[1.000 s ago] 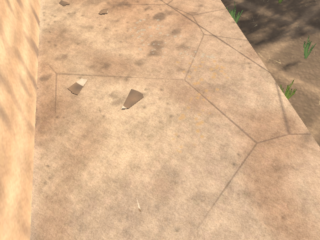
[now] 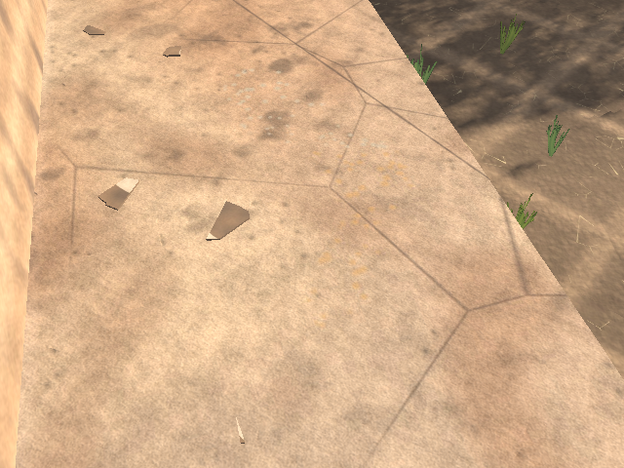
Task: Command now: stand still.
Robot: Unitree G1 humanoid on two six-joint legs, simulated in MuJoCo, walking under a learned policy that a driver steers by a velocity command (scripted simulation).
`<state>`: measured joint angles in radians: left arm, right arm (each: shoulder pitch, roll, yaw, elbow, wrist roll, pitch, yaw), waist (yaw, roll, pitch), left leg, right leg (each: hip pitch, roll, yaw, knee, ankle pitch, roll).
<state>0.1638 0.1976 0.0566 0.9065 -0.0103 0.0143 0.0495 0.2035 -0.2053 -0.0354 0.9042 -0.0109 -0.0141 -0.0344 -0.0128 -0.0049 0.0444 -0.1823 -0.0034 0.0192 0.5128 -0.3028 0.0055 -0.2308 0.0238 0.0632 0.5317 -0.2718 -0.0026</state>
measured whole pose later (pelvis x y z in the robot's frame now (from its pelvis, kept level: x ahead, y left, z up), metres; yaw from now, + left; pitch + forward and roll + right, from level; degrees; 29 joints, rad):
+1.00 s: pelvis +0.38 +0.01 +0.00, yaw +0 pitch +0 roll +1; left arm 0.17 0.25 0.06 0.95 0.00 -0.04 0.05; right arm 0.17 -0.22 -0.01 0.97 -0.03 -0.10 0.03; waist -0.03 -0.03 0.08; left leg -0.31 -0.07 0.07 0.37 -0.06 0.10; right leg -0.50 -0.06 0.06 1.05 -0.37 0.03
